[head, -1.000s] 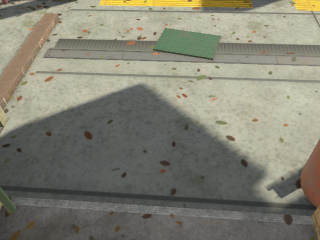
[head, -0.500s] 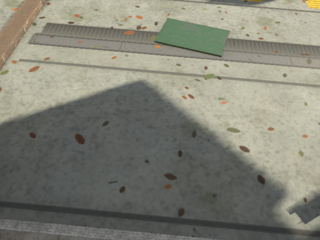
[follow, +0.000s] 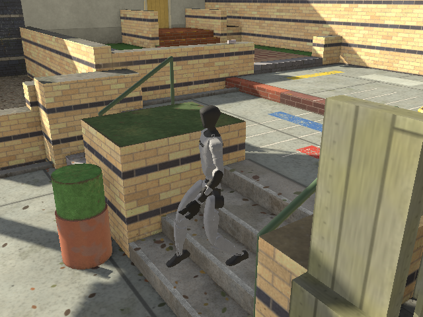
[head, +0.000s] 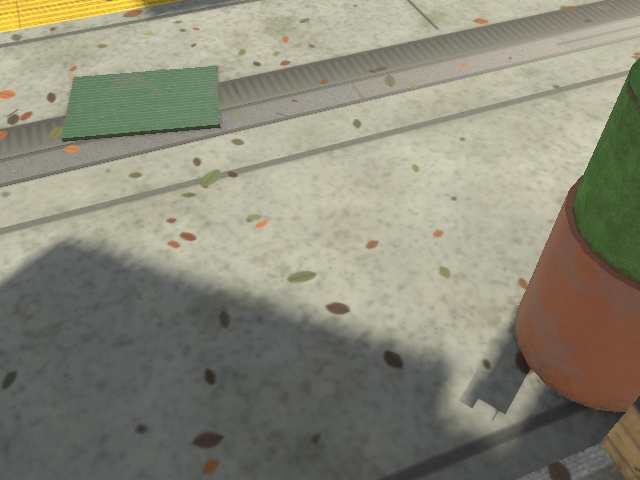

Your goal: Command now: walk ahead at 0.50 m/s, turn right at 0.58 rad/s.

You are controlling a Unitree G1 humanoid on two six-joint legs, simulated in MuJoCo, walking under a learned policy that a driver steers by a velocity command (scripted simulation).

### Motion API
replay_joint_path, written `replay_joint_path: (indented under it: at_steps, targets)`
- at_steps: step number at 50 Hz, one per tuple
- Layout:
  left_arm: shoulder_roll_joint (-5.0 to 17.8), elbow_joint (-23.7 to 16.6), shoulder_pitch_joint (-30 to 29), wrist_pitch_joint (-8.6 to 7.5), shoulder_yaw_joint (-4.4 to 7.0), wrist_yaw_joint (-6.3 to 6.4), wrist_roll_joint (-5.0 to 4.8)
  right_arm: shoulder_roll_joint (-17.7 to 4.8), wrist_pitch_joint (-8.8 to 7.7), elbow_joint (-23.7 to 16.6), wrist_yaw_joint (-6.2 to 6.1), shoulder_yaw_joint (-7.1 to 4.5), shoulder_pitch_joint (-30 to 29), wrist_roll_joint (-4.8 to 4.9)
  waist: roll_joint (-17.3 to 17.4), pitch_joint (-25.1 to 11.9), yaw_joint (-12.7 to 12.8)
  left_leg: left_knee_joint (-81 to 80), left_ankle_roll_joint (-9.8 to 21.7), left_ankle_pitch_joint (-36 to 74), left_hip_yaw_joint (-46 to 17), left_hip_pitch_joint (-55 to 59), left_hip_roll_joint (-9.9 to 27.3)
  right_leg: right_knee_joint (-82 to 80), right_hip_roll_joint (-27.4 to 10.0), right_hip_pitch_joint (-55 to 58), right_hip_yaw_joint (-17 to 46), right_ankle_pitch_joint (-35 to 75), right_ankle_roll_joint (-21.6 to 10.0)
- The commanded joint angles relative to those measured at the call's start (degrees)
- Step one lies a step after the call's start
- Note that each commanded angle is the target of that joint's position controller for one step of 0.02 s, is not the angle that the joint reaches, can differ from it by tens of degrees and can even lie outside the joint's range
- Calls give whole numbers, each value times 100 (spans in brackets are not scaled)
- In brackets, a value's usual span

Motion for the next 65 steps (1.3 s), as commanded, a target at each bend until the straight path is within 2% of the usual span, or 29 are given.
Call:
replay_joint_path:
  at_steps: [1,4,5,6,7,8,9,10,12,16,19,21,30,32,34,35,36,37,39,41,44,48,52,54,55,56,57,61,65]
  targets:
    - [81,-482,-1163,-157,-88,-81,-62,-831,102,-44,-22,-194,517,113,570,1201,-326,-249,574,4700,-847,-274,1203,-915,57,-58,-458,-446,-38]
    - [1161,675,1969,-217,373,117,84,-1098,1,-53,73,-263,-315,139,337,-423,1470,3944,259,5464,-609,-1616,720,-1001,204,4157,-721,355,-613]
    - [1671,936,2336,-224,402,209,261,-396,-114,-239,125,-164,38,-71,-1611,-830,1208,6724,-112,-269,-711,-4245,-107,686,-524,6465,79,3248,-1191]
    - [1632,896,2521,-177,360,205,176,-728,-286,-614,238,-95,577,76,-1567,-2428,1152,7136,-229,-437,-1987,-5224,2,1505,-1190,7934,1495,2273,-2193]
    - [1361,712,2546,-38,313,264,72,-1009,-371,-874,247,-167,32,123,-779,-2896,1412,6683,-263,-382,-2196,-5362,148,844,-1363,7623,1965,627,-2443]
    - [1396,1042,2688,9,299,317,-7,-749,-350,-1222,219,-97,-353,311,-383,-2622,1210,6312,-214,127,-2094,-5891,132,-329,-1825,6951,2982,-2135,-2409]
    - [994,749,1788,31,188,334,42,-831,-229,-1112,70,-114,-794,281,813,-1534,1011,5850,-35,1163,-1805,-5849,302,-1142,-1690,5336,2955,-3799,-1926]
    - [955,554,1028,-73,112,313,181,-796,-98,-1057,-6,-129,-372,383,695,-1099,452,4883,60,2288,-2119,-5280,381,-1202,-2163,3757,3385,-4135,-2079]
    - [366,479,273,-304,-96,292,222,-833,95,-879,-80,-232,-380,82,794,-105,122,3173,2,3197,-2408,-4091,595,-999,-1578,1319,2099,-2701,-1552]
    - [1023,914,898,-425,103,616,401,-688,40,-900,69,-260,-422,5,46,-548,115,1780,-115,4956,-2187,-3120,340,-692,-959,1188,930,-1014,-1380]
    - [507,1118,1548,-505,37,651,128,-884,30,-1257,178,-349,-1385,140,59,-93,627,655,226,5958,-3052,-4689,197,-435,-1014,2429,1015,-2657,-1106]
    - [332,1172,1529,-509,-36,729,76,-704,32,-1406,305,-306,-1632,-10,-190,109,606,-753,309,7555,-2752,-3970,50,-164,-621,1921,336,-3965,-814]
    - [601,1171,2136,-336,31,858,176,-496,-21,-2003,777,-101,-2906,307,-64,927,1455,-2161,420,6859,-2437,-4569,196,1530,-1335,2679,714,-4605,-556]
    - [708,1232,2093,-266,56,808,152,-569,24,-1813,770,-139,-2483,320,-59,802,1290,-2476,561,6419,-1914,-3366,124,1988,-1333,2352,350,-3796,-378]
    - [801,1335,1650,-363,89,671,181,-1158,92,-1086,590,-420,-379,177,201,-250,166,-2801,843,7268,-1188,-443,-386,4386,-815,1641,-505,-2303,-22]
    - [453,1356,2055,-525,66,612,275,-1819,116,-765,548,-566,486,42,1553,-592,-14,-1990,1396,10331,-1866,1759,308,7377,-4,-325,-963,-5947,558]
    - [333,1224,2694,-682,-107,464,190,-1970,92,-632,572,-509,795,-33,2108,-1904,136,-720,2114,11492,-3096,3634,1249,9125,92,-1932,-334,-7906,859]
    - [656,910,2087,-754,-90,455,113,-1707,181,-721,545,-498,803,83,1720,-2607,-253,-961,2366,10585,-3555,3781,1370,9025,-97,-2333,-69,-7782,924]
    - [371,86,821,-646,-175,689,-38,-1835,306,-929,346,-509,-121,195,370,-1929,107,-2231,2422,7138,-4695,2301,1485,8142,-179,-2948,-255,-6827,964]
    - [345,137,1006,-459,-185,843,11,-1535,205,-1416,301,-362,-1087,-165,-135,-1366,567,-2470,2419,6801,-5287,202,1956,7333,-400,-2136,301,-5529,676]
    - [514,-51,737,-378,-58,924,377,-1365,115,-1650,227,-296,-1735,-2,419,-219,935,-3014,1727,7033,-3380,-2241,527,3320,-215,-479,46,-3970,651]
    - [256,-335,171,-478,-85,740,159,-1384,306,-1546,-2,-331,-1388,136,1035,-823,681,-2776,1450,7418,-2925,-1855,115,700,494,1107,-194,-2277,852]
    - [576,-493,164,-388,93,645,296,-1162,348,-1610,-3,-365,-1298,239,987,-524,828,-2191,1087,5940,-3726,-1573,30,-312,508,1656,94,-2253,522]
    - [920,-385,898,-413,207,700,417,-740,342,-1894,28,-279,-1436,137,276,-953,1044,-717,610,4262,-3423,-2476,-638,-497,-562,3459,725,-15,31]
    - [998,-357,1222,-354,206,713,499,-471,311,-1889,66,-171,-482,154,-1292,-1876,755,1016,254,849,-3105,-3475,-1396,-334,-2105,4898,2317,1501,-1169]
    - [909,-372,1130,-320,210,671,287,-1005,313,-1876,157,-227,-209,110,-1277,-2229,660,1894,112,658,-3024,-3821,-1020,-575,-2487,4778,3127,100,-1538]
    - [701,-476,842,-287,157,655,217,-1378,424,-1864,159,-352,-643,130,-845,-1748,751,2303,-18,1077,-2778,-3990,-813,-727,-2059,4264,2706,-1215,-1419]
    - [621,-579,-237,-49,78,586,346,-914,766,-1871,137,-265,-1026,107,-517,-557,395,1035,-145,2093,-2039,-2768,-517,-1277,-885,1783,960,-2517,-835]
    - [678,-461,-66,-39,93,575,288,-695,639,-1838,223,-157,-1197,57,-756,-877,512,-883,-47,2775,-1781,-1734,-434,-1203,-875,1905,646,-2232,-926]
